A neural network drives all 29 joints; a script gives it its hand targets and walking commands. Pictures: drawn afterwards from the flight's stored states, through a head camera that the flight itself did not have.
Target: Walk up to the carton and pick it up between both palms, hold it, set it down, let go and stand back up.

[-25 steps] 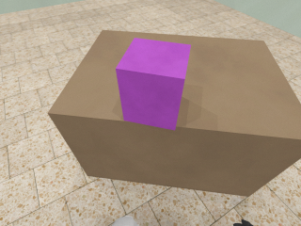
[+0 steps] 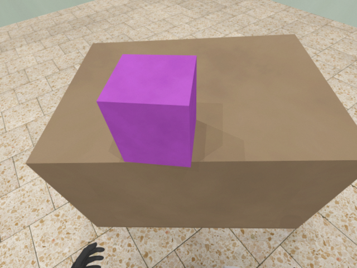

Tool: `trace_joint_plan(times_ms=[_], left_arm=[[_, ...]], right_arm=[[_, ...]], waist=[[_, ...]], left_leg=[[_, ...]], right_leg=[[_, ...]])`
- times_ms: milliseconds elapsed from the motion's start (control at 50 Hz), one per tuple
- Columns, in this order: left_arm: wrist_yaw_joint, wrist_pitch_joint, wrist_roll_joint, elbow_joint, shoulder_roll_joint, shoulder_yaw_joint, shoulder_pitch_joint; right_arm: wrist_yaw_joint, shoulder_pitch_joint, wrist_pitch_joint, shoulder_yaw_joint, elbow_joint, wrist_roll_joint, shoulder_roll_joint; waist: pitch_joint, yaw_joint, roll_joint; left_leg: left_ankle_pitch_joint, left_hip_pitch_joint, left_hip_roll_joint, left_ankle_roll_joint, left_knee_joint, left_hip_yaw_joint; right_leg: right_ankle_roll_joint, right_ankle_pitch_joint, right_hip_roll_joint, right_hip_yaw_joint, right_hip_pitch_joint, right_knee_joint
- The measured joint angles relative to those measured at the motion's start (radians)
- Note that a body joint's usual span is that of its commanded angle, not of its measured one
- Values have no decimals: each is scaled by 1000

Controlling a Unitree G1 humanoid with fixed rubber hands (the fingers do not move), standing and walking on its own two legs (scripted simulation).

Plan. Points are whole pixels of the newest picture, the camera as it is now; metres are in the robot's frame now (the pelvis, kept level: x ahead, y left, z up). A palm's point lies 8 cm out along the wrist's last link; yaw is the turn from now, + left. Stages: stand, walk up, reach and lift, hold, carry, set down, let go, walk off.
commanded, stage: walk up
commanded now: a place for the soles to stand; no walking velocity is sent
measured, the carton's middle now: (157, 112) +0.52 +0.08 +0.03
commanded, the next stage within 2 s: none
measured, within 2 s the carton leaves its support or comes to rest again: neither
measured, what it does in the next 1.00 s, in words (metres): steps to the left: left foot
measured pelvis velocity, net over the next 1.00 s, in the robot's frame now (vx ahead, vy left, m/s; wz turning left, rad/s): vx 0.07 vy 0.12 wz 0.04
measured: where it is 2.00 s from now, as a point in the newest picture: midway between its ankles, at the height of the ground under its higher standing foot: outside the picture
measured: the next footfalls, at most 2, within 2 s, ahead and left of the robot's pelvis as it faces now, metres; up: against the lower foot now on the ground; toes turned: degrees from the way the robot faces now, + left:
left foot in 0.90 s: +0.13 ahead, +0.22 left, +0.00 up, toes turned -2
right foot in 1.26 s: +0.15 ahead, +0.00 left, +0.00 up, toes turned -5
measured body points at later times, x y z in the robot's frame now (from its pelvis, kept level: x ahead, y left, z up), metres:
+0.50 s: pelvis +0.01 +0.00 +0.01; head +0.02 +0.01 +0.46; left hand +0.11 +0.27 -0.10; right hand +0.12 -0.26 -0.09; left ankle +0.02 +0.13 -0.72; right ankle +0.05 -0.12 -0.72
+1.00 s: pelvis +0.07 +0.12 -0.01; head +0.09 +0.13 +0.44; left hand +0.10 +0.42 -0.12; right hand +0.17 -0.14 -0.12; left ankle +0.10 +0.24 -0.72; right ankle +0.06 -0.06 -0.68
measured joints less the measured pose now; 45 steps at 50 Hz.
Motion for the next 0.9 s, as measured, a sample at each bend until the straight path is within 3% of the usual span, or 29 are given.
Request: trace_joint_plan(times_ms=[80, 300, 600, 680, 760, 840, 900], left_arm=[[-1, 7, -9, -6, 6, -5, -20], [-12, -5, -17, 5, 36, -13, -2], [-18, -11, -12, 36, 39, -8, 60], [19, -33, 29, 20, 28, 7, 114], [54, -43, 52, 41, 39, 37, 172], [56, -40, 60, 69, 64, 64, 212], [41, -25, 53, 68, 83, 72, 223]], right_arm=[[10, -1, -14, 6, 5, -4, 15], [24, -18, -36, -4, -4, 1, 9], [26, -19, -43, 6, -11, 7, 20], [57, -6, -9, -7, -30, -38, -8], [73, 2, 18, -32, -34, -62, -34], [94, -11, 17, -40, -37, -50, -39], [88, -5, -10, -39, -44, -32, -30]], waist=[[-22, 15, -16], [-63, 27, -73], [-61, 41, -65], [-79, 27, -32], [-55, 41, -6], [-25, 61, 4], [-18, 62, -13]], left_leg=[[174, 44, -11, -20, -100, 11], [194, 75, -20, -21, -186, 16], [178, 58, -24, -5, -175, 15], [2, -22, -24, 0, 31, 10], [16, -116, 7, -27, 207, 8], [50, -136, 58, -30, 125, -19], [180, -71, 59, -28, -28, -10]], right_leg=[[5, 2, -10, 5, 6, -7], [7, 37, -17, 8, 29, -76], [23, 39, -21, 7, 28, -97], [3, -8, -29, -18, 34, -70], [13, -18, -59, -38, 87, -90], [39, -29, -91, -32, 126, -102], [31, -101, -134, -5, 101, -3]])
